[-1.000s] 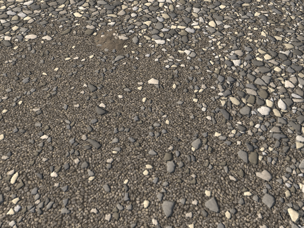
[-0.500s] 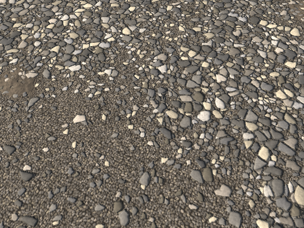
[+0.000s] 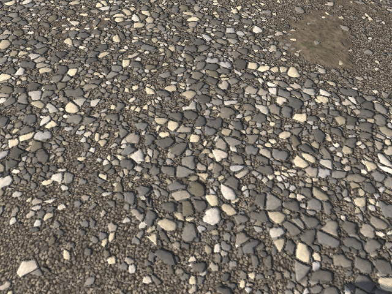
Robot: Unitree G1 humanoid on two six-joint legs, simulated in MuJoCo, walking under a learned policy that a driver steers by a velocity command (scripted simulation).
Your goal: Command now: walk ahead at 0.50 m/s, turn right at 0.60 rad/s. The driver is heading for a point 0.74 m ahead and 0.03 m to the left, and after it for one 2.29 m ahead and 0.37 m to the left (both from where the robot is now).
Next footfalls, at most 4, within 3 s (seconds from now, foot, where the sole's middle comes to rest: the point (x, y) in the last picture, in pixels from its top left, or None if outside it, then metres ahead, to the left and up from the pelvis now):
0.36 right None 0.34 -0.17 -0.77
0.90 left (191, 239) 0.68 0.03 -0.77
1.36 right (235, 196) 0.86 -0.14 -0.77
1.76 left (177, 230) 0.71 0.09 -0.77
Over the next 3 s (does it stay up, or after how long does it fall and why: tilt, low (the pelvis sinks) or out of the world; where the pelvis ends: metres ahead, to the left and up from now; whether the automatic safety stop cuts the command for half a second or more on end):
stays up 0.95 0.14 0.00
